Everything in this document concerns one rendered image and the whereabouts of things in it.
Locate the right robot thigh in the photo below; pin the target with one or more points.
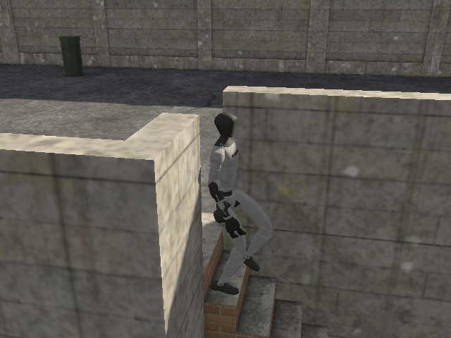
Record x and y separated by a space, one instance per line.
239 242

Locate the right robot upper arm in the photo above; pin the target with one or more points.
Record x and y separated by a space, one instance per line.
216 158

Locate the robot right forearm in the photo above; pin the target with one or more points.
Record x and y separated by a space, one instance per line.
213 188

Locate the right robot hand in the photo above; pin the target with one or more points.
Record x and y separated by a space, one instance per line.
233 225

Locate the left robot shin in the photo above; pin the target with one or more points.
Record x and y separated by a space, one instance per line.
256 243

